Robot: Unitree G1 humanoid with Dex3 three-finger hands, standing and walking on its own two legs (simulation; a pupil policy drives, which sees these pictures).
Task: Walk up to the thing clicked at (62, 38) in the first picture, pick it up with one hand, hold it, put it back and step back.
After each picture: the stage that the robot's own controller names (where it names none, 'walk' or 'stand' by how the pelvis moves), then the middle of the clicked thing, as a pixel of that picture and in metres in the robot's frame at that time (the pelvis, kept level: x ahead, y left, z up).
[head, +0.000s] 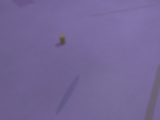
stand; (62, 39) +1.47 +0.28 -0.72
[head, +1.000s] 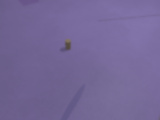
walk; (68, 44) +1.35 +0.19 -0.70
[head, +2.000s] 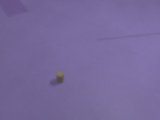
walk; (60, 77) +0.84 +0.17 -0.71
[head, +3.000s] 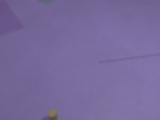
walk; (52, 115) +0.49 +0.22 -0.71
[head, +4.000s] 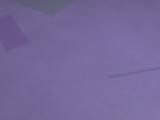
stand; out of the picture +0.34 +0.22 -0.71
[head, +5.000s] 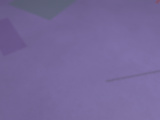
stand; out of the picture +0.31 +0.21 -0.72
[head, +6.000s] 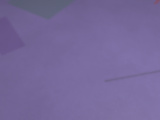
stand; out of the picture +0.31 +0.21 -0.73
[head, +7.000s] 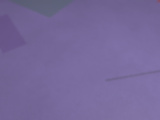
stand; out of the picture +0.31 +0.21 -0.73
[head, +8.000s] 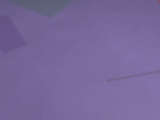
stand; out of the picture +0.30 +0.21 -0.73
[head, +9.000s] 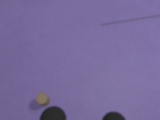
go down; (43, 99) +0.35 +0.23 -0.52
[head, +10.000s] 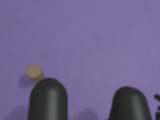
go down; (36, 73) +0.39 +0.27 -0.32
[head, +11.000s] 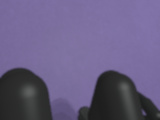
close in; out of the picture +0.35 +0.30 -0.24
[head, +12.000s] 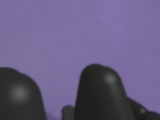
close; out of the picture +0.34 +0.31 -0.20
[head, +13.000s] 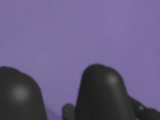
lift; out of the picture +0.32 +0.31 -0.21
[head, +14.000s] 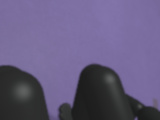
lift; out of the picture +0.32 +0.31 -0.21
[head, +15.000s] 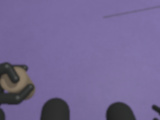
lift; (20, 85) +0.31 +0.22 -0.01
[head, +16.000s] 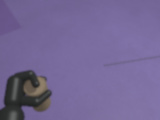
hold; (38, 95) +0.31 +0.17 -0.01
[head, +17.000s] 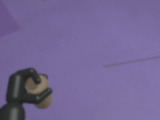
hold; (40, 92) +0.32 +0.17 -0.01
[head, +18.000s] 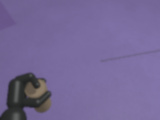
crouch; (39, 96) +0.31 +0.17 -0.05
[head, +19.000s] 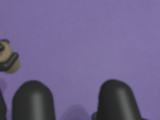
lower; (5, 59) +0.40 +0.26 -0.12
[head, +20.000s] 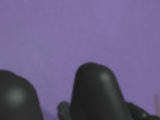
lower; out of the picture +0.37 +0.32 -0.22
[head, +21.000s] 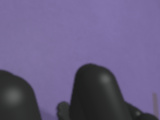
lower; out of the picture +0.36 +0.33 -0.22
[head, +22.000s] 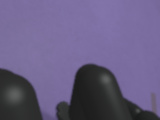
lower; out of the picture +0.36 +0.33 -0.22
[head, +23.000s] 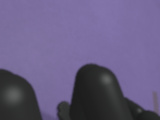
lower; out of the picture +0.35 +0.33 -0.21
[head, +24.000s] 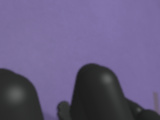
open; out of the picture +0.34 +0.31 -0.22
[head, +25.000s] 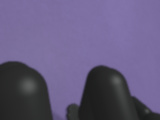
stand; out of the picture +0.34 +0.29 -0.22
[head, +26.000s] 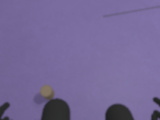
walk; (47, 92) +0.37 +0.23 -0.48
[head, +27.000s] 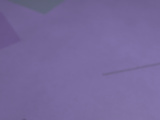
stand; out of the picture +0.33 +0.20 -0.66
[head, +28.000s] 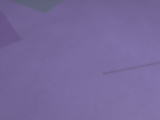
stand; out of the picture +0.33 +0.20 -0.66
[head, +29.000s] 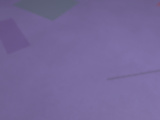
stand; out of the picture +0.36 +0.19 -0.72
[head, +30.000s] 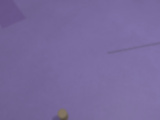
walk; (63, 115) +0.39 +0.19 -0.70
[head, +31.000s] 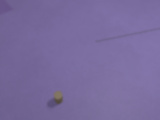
walk; (58, 97) +0.52 +0.18 -0.71
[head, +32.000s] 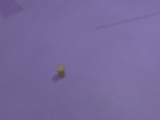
walk; (61, 71) +0.82 +0.29 -0.69
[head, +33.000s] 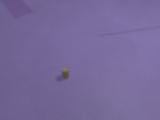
stand; (65, 72) +0.90 +0.20 -0.72
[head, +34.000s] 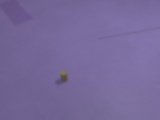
stand; (64, 76) +0.92 +0.23 -0.73
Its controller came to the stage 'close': yes
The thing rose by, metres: 0.71
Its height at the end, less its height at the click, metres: +0.00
